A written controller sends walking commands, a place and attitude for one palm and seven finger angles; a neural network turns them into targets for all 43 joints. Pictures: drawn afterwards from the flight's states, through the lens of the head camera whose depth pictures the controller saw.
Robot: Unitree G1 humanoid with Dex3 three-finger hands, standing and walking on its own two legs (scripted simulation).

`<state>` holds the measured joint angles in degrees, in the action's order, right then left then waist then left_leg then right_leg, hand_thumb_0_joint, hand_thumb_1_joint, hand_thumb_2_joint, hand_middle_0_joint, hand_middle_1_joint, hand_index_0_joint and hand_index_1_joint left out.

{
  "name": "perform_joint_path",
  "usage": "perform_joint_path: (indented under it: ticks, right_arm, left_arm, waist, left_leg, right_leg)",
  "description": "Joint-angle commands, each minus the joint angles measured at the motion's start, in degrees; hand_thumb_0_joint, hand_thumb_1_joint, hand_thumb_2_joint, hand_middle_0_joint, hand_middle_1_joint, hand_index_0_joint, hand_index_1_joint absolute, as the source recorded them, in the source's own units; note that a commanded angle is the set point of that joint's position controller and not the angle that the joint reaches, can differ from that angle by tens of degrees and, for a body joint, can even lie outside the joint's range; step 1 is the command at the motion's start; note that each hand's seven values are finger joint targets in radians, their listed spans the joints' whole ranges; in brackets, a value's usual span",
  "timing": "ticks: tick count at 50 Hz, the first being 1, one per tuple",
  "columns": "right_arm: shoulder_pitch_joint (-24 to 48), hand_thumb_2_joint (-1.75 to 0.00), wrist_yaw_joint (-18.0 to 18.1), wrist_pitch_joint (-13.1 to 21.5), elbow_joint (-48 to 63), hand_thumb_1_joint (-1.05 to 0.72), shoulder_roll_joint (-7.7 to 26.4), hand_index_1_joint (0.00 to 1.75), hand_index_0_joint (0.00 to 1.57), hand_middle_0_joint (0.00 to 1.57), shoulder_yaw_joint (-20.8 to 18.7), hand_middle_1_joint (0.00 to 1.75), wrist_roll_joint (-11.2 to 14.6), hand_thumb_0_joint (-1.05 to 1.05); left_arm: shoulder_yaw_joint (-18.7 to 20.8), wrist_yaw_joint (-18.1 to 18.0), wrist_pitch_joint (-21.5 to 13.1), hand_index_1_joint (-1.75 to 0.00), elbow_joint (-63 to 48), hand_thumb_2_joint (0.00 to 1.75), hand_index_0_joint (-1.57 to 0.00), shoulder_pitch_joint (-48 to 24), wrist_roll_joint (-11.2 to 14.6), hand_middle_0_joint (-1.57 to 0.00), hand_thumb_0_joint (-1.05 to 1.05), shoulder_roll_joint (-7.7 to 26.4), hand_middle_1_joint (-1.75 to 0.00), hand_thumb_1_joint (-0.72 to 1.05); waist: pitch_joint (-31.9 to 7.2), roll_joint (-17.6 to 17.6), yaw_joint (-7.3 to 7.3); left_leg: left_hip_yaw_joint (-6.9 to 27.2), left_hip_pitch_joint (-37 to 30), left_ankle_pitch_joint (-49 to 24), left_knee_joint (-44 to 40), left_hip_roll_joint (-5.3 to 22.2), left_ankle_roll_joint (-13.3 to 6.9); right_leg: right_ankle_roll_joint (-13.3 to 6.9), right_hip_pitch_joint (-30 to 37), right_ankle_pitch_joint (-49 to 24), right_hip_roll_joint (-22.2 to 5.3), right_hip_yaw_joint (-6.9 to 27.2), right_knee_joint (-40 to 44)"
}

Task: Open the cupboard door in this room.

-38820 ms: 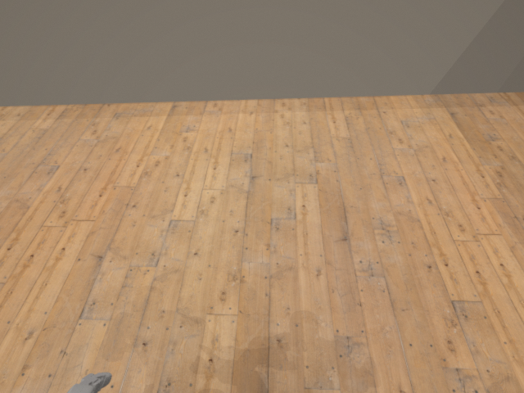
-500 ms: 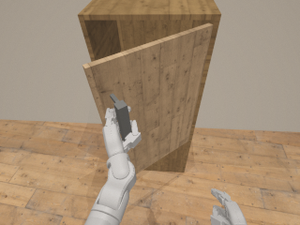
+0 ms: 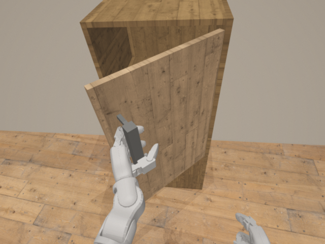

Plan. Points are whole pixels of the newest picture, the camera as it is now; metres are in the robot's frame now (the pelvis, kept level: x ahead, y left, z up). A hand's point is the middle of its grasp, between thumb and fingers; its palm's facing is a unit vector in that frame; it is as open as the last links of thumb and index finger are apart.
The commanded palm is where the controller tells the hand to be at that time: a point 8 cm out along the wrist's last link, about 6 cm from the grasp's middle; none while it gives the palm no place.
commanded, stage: open thumb and fingers to let go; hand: left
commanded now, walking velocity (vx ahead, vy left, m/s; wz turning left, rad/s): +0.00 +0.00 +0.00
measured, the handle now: (130, 142) +0.34 +0.10 +0.09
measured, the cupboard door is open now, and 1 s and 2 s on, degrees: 44 48 45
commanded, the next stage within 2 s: slide the hand sideways off the handle in 0.52 s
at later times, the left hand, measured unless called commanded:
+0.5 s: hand (144, 159) +0.29 +0.06 +0.09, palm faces +0.23 -0.97 -0.03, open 15.1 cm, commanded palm +0.25 +0.10 +0.09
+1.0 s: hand (142, 176) +0.25 +0.06 +0.09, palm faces -0.18 -0.98 +0.05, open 16.1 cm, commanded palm +0.23 +0.13 +0.09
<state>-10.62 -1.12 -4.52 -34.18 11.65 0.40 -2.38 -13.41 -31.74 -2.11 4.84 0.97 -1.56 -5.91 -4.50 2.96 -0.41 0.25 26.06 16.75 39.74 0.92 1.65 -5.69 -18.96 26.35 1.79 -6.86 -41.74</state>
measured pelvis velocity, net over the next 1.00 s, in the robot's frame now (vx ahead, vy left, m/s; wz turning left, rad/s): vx -0.02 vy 0.04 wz -0.04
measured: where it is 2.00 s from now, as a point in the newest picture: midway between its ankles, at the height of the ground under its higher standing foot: outside the picture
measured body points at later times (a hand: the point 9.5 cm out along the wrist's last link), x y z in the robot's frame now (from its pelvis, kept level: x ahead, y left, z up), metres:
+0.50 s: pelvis +0.00 +0.01 +0.00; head +0.00 -0.01 +0.45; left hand +0.28 +0.11 +0.09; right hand +0.18 -0.20 -0.10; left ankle +0.04 +0.15 -0.71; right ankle -0.04 -0.04 -0.71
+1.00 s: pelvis -0.02 +0.04 +0.00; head -0.03 +0.02 +0.45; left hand +0.26 +0.11 +0.09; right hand +0.14 -0.18 -0.09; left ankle +0.04 +0.15 -0.71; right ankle -0.04 -0.04 -0.71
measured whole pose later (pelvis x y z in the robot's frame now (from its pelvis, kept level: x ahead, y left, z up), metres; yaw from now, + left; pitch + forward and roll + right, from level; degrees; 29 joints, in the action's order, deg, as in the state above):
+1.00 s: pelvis -0.02 +0.04 +0.00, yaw -2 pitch +1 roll +0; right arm -12.5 0.0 -2.1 -30.7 11.9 2.9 0.4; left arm -15.2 -6.5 -7.7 4.1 4.0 5.5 0.8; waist -3.2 2.4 -1.4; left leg -2.3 26.2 16.5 41.6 0.7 -0.7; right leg -3.1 -19.6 24.6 1.1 -4.3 -42.9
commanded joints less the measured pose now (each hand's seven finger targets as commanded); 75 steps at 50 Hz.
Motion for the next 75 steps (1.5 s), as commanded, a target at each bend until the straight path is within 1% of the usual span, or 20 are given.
perform_joint_path:
  ticks: [1, 5, 7, 16, 21, 25, 31, 32, 33, 35, 38, 41, 44, 47, 50, 52, 55, 61, 70, 75]
  right_arm:
    - [6.72, -0.9, 0.18, 2.62, 10.81, -0.9, 3.88, 0.3, 0.2, 0.2, -1.46, 0.3, 0.52, 0.0]
    - [6.93, -0.9, 0.33, 2.82, 10.96, -0.9, 3.95, 0.3, 0.2, 0.2, -1.27, 0.3, 0.61, 0.0]
    - [7.29, -0.9, 0.41, 2.86, 11.14, -0.9, 3.93, 0.3, 0.2, 0.2, -1.18, 0.3, 0.64, 0.0]
    - [7.06, -0.9, 0.11, 3.18, 11.34, -0.9, 4.03, 0.3, 0.2, 0.2, -1.21, 0.3, 0.9, 0.0]
    - [7.64, -0.9, 0.04, 2.77, 11.78, -0.9, 3.86, 0.3, 0.2, 0.2, -1.2, 0.3, 0.87, 0.0]
    - [8.42, -0.9, -0.21, 2.72, 11.5, -0.9, 3.76, 0.3, 0.2, 0.2, -0.94, 0.3, 0.81, 0.0]
    - [9.82, -0.9, -0.1, 2.79, 10.48, -0.9, 3.64, 0.3, 0.2, 0.2, -0.82, 0.3, 0.48, 0.0]
    - [5.6, -0.9, -0.96, 1.81, 9.95, -0.9, 6.28, 0.3, 0.2, 0.2, -0.67, 0.3, 0.51, 0.0]
    - [4.86, -0.9, -0.58, 1.91, 11.74, -0.9, 5.55, 0.3, 0.2, 0.2, -1.19, 0.3, 1.31, 0.0]
    - [4.97, -0.9, 0.4, 2.01, 12.92, -0.9, 5.48, 0.3, 0.2, 0.2, -0.82, 0.3, 1.71, 0.0]
    - [4.73, -0.9, 1.38, 3.29, 14.16, -0.9, 4.9, 0.3, 0.2, 0.2, 0.09, 0.3, 2.86, 0.0]
    - [6.76, -0.9, 2.26, 4.49, 14.04, -0.9, 5.4, 0.3, 0.2, 0.2, 0.56, 0.3, 3.43, 0.0]
    - [7.67, -0.9, 2.33, 5.26, 13.68, -0.9, 5.66, 0.3, 0.2, 0.2, 0.54, 0.3, 3.26, 0.0]
    - [6.76, -0.9, 1.29, 5.79, 13.8, -0.9, 5.1, 0.3, 0.2, 0.2, 0.38, 0.3, 2.97, 0.0]
    - [6.28, -0.9, 0.61, 5.46, 14.36, -0.9, 5.15, 0.3, 0.2, 0.2, 0.23, 0.3, 2.78, 0.0]
    - [6.09, -0.9, 0.39, 5.39, 14.97, -0.9, 5.21, 0.3, 0.2, 0.2, 0.14, 0.3, 2.65, 0.0]
    - [6.29, -0.9, 0.35, 5.35, 15.95, -0.9, 5.15, 0.3, 0.2, 0.2, 0.08, 0.3, 2.86, 0.0]
    - [6.05, -0.9, 1.02, 5.89, 16.6, -0.9, 5.55, 0.3, 0.2, 0.2, 0.06, 0.3, 3.08, 0.0]
    - [4.17, -0.9, 1.06, 7.86, 17.34, -0.9, 5.77, 0.3, 0.2, 0.2, -0.22, 0.3, 3.25, 0.0]
    - [3.03, -0.9, 1.36, 8.77, 17.72, -0.9, 6.25, 0.3, 0.2, 0.2, -0.37, 0.3, 3.24, 0.0]
  left_arm:
    - [-1.97, 0.81, -3.7, -1.23, -17.05, 0.42, -0.32, -8.54, -1.03, -0.32, 0.0, -5.69, -1.23, -0.22]
    - [-2.58, 0.8, -3.68, -1.2, -18.55, 0.3, -0.3, -7.82, -1.13, -0.3, 0.0, -5.73, -1.2, -0.5]
    - [-3.24, 0.78, -3.7, -1.2, -19.11, 0.3, -0.3, -7.47, -1.29, -0.3, 0.0, -6.06, -1.2, -0.5]
    - [-5.16, 0.4, -2.95, -0.75, -18.6, 0.3, -0.22, -8.3, -1.87, -0.22, 0.0, -7.81, -0.75, -0.5]
    - [-4.37, -0.03, -1.76, -0.5, -18.62, 0.3, -0.18, -6.29, -1.37, -0.18, 0.0, -7.76, -0.5, -0.5]
    - [-4.56, -0.65, -0.99, -0.3, -17.46, 0.3, -0.15, -7.33, -1.44, -0.15, 0.0, -8.36, -0.3, -0.5]
    - [-2.73, -2.06, -0.53, -0.3, -15.23, 0.3, -0.15, -12.74, -1.31, -0.15, 0.0, -7.64, -0.3, -0.5]
    - [-14.52, 10.67, -3.59, -0.3, -15.48, 0.3, -0.15, -12.17, -5.74, -0.15, 0.0, -1.56, -0.3, -0.5]
    - [-9.85, 17.42, -6.87, -0.3, -18.42, 0.3, -0.15, -14.3, -3.13, -0.15, 0.0, 2.49, -0.3, -0.5]
    - [-7.83, 25.38, -10.23, -0.3, -20.51, 0.3, -0.15, -14.44, -0.7, -0.15, 0.0, 6.43, -0.3, -0.5]
    - [-5.83, 31.94, -11.3, -0.3, -17.94, 0.3, -0.15, -12.81, 4.99, -0.15, 0.0, 5.5, -0.3, -0.5]
    - [0.2, 29.95, -9.29, -0.3, -13.14, 0.3, -0.15, -11.11, 10.4, -0.15, 0.0, 5.4, -0.3, -0.5]
    - [4.42, 25.66, -8.84, -0.3, -13.32, 0.3, -0.15, -12.86, 10.4, -0.15, 0.0, 8.19, -0.3, -0.5]
    - [2.49, 23.08, -9.98, -0.3, -15.09, 0.3, -0.15, -10.53, 6.94, -0.15, 0.0, 7.05, -0.3, -0.5]
    - [4.0, 22.16, -10.46, -0.3, -15.88, 0.3, -0.15, -6.22, 5.13, -0.15, 0.0, 9.17, -0.3, -0.5]
    - [3.46, 22.28, -10.86, -0.3, -17.59, 0.3, -0.15, -6.35, 4.68, -0.15, 0.0, 9.21, -0.3, -0.5]
    - [3.89, 23.23, -10.88, -0.3, -19.29, 0.3, -0.15, -1.29, 5.17, -0.15, 0.0, 9.57, -0.3, -0.5]
    - [4.91, 25.29, -10.31, -0.3, -23.16, 0.3, -0.15, 2.42, 6.67, -0.15, 0.0, 10.87, -0.3, -0.5]
    - [4.32, 28.87, -11.52, -0.3, -30.25, 0.3, -0.15, 10.79, 7.28, -0.15, 0.0, 11.44, -0.3, -0.5]
    - [6.0, 30.9, -11.68, -0.3, -31.18, 0.3, -0.15, 15.21, 7.67, -0.15, 0.0, 13.79, -0.3, -0.5]
  waist:
    - [-12.12, -10.69, 0.21]
    - [-9.88, -10.27, -0.25]
    - [-9.29, -9.38, -0.33]
    - [-10.18, -8.2, -0.55]
    - [-11.17, -8.36, 0.34]
    - [-9.23, -7.54, 0.27]
    - [-7.66, -8.75, 0.25]
    - [-3.0, -10.59, -4.94]
    - [-7.63, -8.79, -3.13]
    - [-14.1, -3.77, -1.52]
    - [-12.13, -4.92, -1.93]
    - [-6.45, -9.88, -0.82]
    - [-4.92, -11.42, 0.51]
    - [-5.77, -5.77, 0.74]
    - [-6.41, -4.31, 1.81]
    - [-6.31, -4.83, 1.34]
    - [-6.2, -4.88, 1.82]
    - [-4.79, -7.06, 0.71]
    - [-5.77, -3.58, 0.07]
    - [-5.5, -4.73, -0.15]
  left_leg:
    - [0.71, -9.21, -12.81, 0.76, -1.98, -2.96]
    - [0.98, -9.34, -12.1, 1.13, -1.9, -3.05]
    - [0.9, -9.41, -11.59, 1.31, -1.96, -3.02]
    - [1.22, -10.43, -12.01, 1.48, -1.52, -3.06]
    - [1.0, -10.43, -12.51, 1.21, -1.41, -2.86]
    - [1.07, -10.25, -11.35, 1.16, -1.16, -2.8]
    - [1.24, -9.51, -8.03, 1.31, -1.3, -2.74]
    - [1.32, -10.65, -9.75, -0.49, -2.23, -3.8]
    - [1.33, -9.95, -11.31, 0.1, -2.03, -4.16]
    - [0.65, -11.2, -12.8, 0.89, -2.43, -4.25]
    - [0.88, -11.12, -8.91, 0.6, -2.19, -4.08]
    - [1.27, -8.38, -1.4, -1.1, -1.75, -3.27]
    - [1.14, -7.87, 0.8, -2.12, -1.76, -3.2]
    - [0.75, -10.11, -0.94, -3.0, -1.23, -3.21]
    - [0.41, -9.73, -2.61, -3.3, -0.98, -3.19]
    - [0.07, -9.71, -2.49, -3.17, -0.96, -3.27]
    - [-0.29, -9.42, -2.57, -3.46, -0.72, -3.3]
    - [-0.22, -9.32, -2.42, -2.97, -0.72, -3.55]
    - [0.43, -9.69, -5.37, -1.58, -0.68, -3.59]
    - [0.67, -8.05, -5.32, -0.42, -0.8, -3.7]
  right_leg:
    - [7.49, 3.23, -41.44, -5.59, 8.55, 8.37]
    - [7.39, 1.43, -39.14, -5.46, 8.37, 8.83]
    - [7.18, 0.67, -37.31, -5.31, 8.27, 8.92]
    - [6.37, -1.52, -33.27, -4.15, 6.26, 7.42]
    - [6.02, -0.53, -33.21, -3.79, 5.64, 7.12]
    - [5.55, -2.29, -28.94, -3.37, 5.07, 7.67]
    - [5.23, -4.64, -19.9, -3.21, 5.44, 9.3]
    - [5.33, -6.36, -24.75, -2.4, 6.94, 7.82]
    - [5.22, -4.64, -28.55, -2.57, 7.03, 5.92]
    - [5.07, -1.38, -33.56, -3.35, 7.93, 4.3]
    - [5.2, -2.71, -27.47, -2.79, 7.1, 6.14]
    - [5.4, -5.2, -12.68, -2.25, 7.1, 10.38]
    - [5.38, -5.39, -5.12, -2.58, 8.17, 12.64]
    - [4.57, -6.6, -7.61, -1.66, 6.12, 9.99]
    - [4.1, -5.49, -10.17, -1.35, 5.84, 8.69]
    - [4.21, -5.52, -10.4, -1.28, 5.99, 8.73]
    - [4.22, -4.65, -10.76, -1.16, 6.05, 8.93]
    - [4.8, -5.3, -11.6, -1.07, 6.33, 9.58]
    - [4.71, -6.36, -16.25, -0.66, 5.11, 6.69]
    - [5.06, -7.02, -17.23, -0.76, 5.4, 6.02]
